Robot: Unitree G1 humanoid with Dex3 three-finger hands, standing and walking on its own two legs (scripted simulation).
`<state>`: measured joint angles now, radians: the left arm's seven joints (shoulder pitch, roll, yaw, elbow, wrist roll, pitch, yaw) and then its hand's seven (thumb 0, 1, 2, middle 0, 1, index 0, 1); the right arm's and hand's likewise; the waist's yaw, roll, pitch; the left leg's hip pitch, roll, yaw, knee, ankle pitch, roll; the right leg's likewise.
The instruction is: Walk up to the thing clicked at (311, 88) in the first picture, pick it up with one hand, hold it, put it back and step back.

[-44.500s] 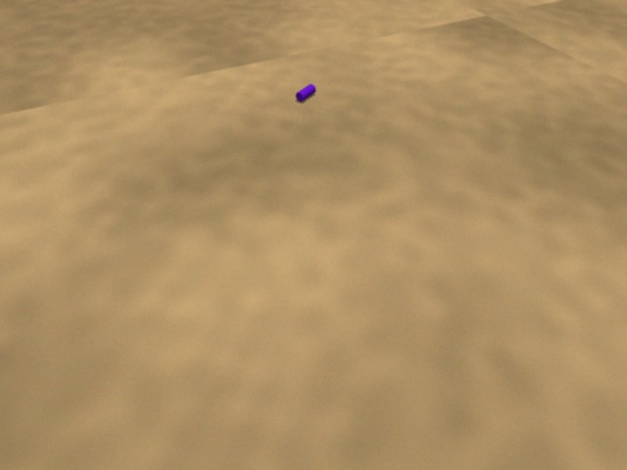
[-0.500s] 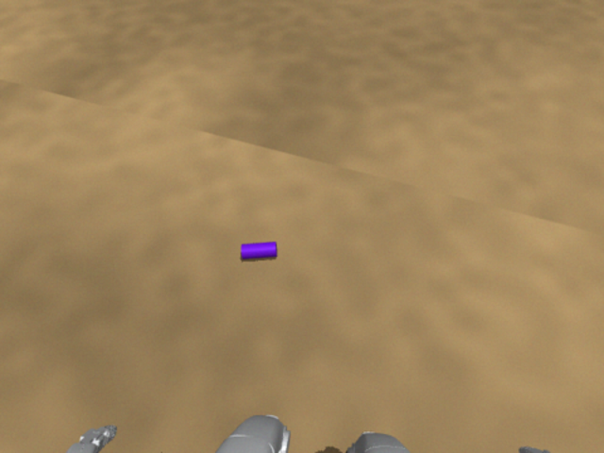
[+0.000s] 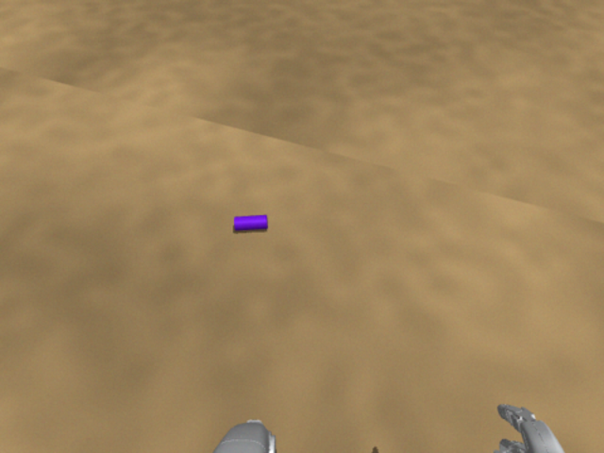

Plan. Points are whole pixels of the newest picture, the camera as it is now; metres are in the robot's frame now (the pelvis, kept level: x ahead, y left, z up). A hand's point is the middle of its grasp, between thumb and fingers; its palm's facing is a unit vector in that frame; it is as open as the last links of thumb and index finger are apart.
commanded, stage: step back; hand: left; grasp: from above
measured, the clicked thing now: (251, 222) +1.01 +0.24 -0.73
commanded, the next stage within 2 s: stand in 0.88 s
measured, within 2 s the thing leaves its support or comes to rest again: neither
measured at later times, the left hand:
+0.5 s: hand out of the picture +0.05 +0.28 -0.14, palm faces +0.05 -0.93 -0.36, open 7.4 cm
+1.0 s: hand out of the picture +0.09 +0.29 -0.14, palm faces +0.06 -0.93 -0.36, open 7.4 cm
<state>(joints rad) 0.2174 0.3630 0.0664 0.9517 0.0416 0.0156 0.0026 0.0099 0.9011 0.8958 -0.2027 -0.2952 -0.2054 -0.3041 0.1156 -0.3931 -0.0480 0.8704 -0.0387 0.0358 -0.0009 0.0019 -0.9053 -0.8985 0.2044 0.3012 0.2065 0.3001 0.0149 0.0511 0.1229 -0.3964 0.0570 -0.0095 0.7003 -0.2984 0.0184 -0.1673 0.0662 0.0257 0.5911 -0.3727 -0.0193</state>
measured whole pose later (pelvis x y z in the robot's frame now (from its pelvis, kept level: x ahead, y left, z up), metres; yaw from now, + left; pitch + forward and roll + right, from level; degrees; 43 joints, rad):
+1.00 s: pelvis +0.02 +0.02 +0.01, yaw +2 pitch -3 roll +0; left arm 0.11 0.37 0.03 1.04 -0.01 0.01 0.01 0.01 0.90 0.90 -0.20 -0.30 -0.21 -0.30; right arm 0.09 -0.34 -0.03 1.03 -0.02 -0.04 0.00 0.00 -0.91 -0.90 0.20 0.30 0.20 0.30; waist 0.02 -0.01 0.12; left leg -0.21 -0.01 0.03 0.55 -0.28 0.03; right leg -0.21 -0.02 0.03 0.71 -0.52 0.00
